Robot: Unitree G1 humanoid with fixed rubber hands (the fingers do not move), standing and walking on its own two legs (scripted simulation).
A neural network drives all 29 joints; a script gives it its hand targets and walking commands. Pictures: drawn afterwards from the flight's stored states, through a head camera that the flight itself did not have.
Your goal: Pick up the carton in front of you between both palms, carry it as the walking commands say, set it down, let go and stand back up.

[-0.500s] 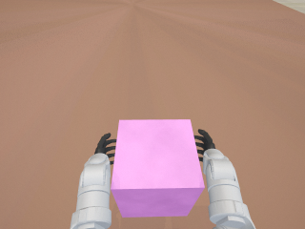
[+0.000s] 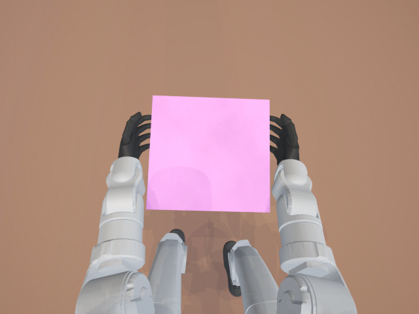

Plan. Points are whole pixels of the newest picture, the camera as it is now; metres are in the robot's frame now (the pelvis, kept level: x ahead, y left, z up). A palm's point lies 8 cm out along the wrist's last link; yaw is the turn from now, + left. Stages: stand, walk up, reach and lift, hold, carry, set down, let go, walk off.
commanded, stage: set down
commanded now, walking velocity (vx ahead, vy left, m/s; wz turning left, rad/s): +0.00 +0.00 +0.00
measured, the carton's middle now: (208, 160) +0.39 +0.02 -0.16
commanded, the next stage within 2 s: none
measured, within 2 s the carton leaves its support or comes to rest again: rests again in 1.80 s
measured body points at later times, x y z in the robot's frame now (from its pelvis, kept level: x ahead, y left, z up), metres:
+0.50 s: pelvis -0.03 +0.00 -0.14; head +0.23 +0.04 +0.23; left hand +0.44 +0.17 -0.24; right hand +0.44 -0.13 -0.22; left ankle +0.08 +0.12 -0.66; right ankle +0.03 -0.13 -0.66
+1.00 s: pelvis -0.05 +0.00 -0.25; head +0.27 +0.03 +0.06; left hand +0.47 +0.19 -0.39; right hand +0.47 -0.12 -0.38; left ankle +0.08 +0.12 -0.66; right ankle +0.03 -0.13 -0.66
